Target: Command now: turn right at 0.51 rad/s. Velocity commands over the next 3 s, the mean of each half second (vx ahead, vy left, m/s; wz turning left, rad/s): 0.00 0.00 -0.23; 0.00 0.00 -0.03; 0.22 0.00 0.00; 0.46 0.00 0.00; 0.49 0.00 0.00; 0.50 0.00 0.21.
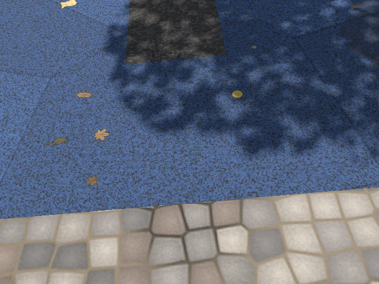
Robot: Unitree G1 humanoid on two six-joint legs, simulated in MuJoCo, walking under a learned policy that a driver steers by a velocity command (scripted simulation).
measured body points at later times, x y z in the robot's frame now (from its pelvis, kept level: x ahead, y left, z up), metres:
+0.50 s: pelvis +0.00 +0.04 +0.00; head +0.01 +0.06 +0.45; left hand +0.10 +0.29 -0.15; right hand +0.08 -0.22 -0.12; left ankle +0.00 +0.13 -0.74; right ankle -0.03 -0.09 -0.74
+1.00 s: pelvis -0.01 +0.03 +0.00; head +0.00 +0.03 +0.45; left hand +0.03 +0.27 -0.16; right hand -0.01 -0.22 -0.15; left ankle +0.00 +0.13 -0.74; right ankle -0.03 -0.09 -0.74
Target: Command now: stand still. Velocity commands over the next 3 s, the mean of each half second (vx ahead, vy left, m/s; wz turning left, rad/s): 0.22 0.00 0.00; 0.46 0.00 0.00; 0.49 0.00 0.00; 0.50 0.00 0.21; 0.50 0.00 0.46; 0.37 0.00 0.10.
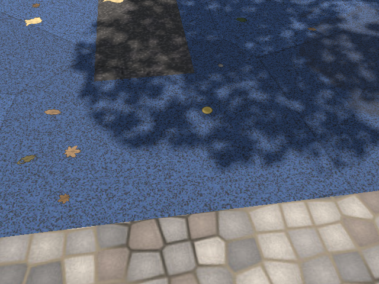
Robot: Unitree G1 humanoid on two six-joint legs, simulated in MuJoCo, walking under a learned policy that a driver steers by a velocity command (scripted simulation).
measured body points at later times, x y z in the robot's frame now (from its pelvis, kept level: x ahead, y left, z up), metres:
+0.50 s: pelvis +0.09 -0.03 +0.00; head +0.09 -0.04 +0.45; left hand +0.02 +0.21 -0.15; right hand +0.13 -0.28 -0.16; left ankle +0.07 +0.08 -0.68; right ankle +0.01 -0.11 -0.75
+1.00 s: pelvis +0.36 +0.01 +0.00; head +0.38 +0.02 +0.45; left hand +0.44 +0.26 -0.15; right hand +0.34 -0.24 -0.15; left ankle +0.35 +0.06 -0.75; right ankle +0.40 -0.13 -0.67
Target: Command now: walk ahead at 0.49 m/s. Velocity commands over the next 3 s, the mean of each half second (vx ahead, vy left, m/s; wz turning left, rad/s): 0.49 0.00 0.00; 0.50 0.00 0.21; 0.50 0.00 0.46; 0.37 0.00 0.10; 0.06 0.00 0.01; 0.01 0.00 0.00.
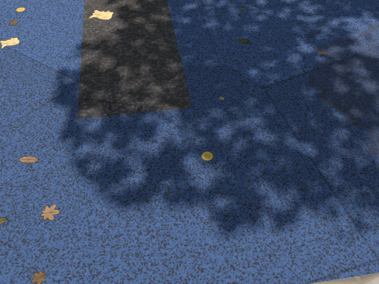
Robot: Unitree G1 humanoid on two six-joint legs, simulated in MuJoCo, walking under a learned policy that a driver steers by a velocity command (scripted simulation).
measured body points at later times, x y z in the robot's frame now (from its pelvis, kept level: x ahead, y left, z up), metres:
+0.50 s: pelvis +0.29 -0.05 +0.00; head +0.31 -0.05 +0.45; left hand +0.32 +0.21 -0.14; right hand +0.33 -0.30 -0.15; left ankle +0.27 +0.10 -0.67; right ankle +0.31 -0.10 -0.74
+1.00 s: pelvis +0.59 +0.03 -0.10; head +0.64 +0.05 +0.35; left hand +0.49 +0.26 -0.24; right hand +0.79 -0.19 -0.21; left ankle +0.66 +0.09 -0.82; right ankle +0.36 -0.11 -0.66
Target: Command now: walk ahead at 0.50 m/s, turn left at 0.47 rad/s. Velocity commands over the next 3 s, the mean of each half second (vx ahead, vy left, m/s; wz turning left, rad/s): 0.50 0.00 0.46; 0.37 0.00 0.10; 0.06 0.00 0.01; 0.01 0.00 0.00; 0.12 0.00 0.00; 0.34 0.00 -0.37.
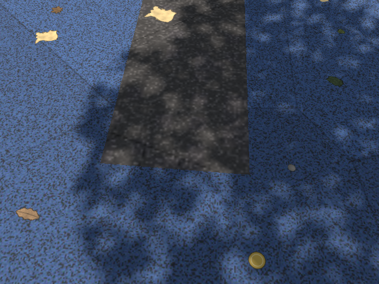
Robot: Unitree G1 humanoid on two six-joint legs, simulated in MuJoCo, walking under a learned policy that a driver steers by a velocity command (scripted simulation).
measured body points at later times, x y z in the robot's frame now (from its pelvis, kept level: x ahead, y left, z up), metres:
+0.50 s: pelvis +0.30 -0.01 -0.01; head +0.33 -0.01 +0.44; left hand +0.43 +0.27 -0.10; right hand +0.34 -0.28 -0.15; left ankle +0.10 +0.05 -0.66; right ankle +0.41 -0.07 -0.73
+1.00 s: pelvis +0.50 +0.07 +0.00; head +0.52 +0.10 +0.45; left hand +0.40 +0.30 -0.15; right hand +0.71 -0.10 -0.12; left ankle +0.56 +0.17 -0.73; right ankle +0.41 -0.07 -0.69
